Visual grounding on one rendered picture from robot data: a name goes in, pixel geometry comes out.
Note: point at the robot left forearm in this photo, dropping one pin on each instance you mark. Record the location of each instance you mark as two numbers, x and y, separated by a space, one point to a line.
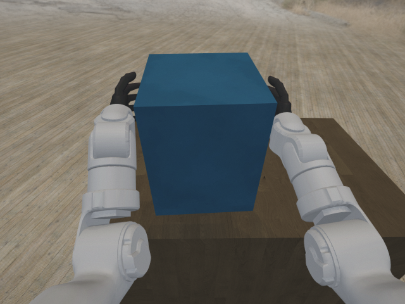
112 164

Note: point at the robot right forearm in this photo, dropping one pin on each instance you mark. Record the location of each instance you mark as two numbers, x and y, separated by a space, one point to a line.
322 197

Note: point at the left robot hand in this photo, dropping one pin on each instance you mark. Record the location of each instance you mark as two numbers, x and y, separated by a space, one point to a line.
123 88

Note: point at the pedestal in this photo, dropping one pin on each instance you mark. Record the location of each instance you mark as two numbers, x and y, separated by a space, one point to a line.
258 257

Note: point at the left robot upper arm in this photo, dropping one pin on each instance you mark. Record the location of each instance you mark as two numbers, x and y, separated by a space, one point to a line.
107 259

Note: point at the right robot hand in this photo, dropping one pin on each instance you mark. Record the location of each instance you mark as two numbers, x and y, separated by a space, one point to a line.
280 94

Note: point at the carton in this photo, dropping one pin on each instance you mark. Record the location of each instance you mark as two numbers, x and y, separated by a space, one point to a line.
204 122

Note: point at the right robot upper arm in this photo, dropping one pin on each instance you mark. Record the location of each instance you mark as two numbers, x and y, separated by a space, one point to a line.
350 257

